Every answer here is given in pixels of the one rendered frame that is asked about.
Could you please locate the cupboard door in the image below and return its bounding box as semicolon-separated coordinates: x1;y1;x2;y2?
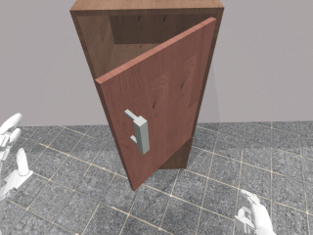
95;17;217;191

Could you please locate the handle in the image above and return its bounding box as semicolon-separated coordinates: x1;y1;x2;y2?
124;109;150;155

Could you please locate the robot right hand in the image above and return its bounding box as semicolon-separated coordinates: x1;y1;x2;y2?
235;189;274;235

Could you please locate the robot left hand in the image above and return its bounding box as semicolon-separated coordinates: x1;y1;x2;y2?
0;113;33;204

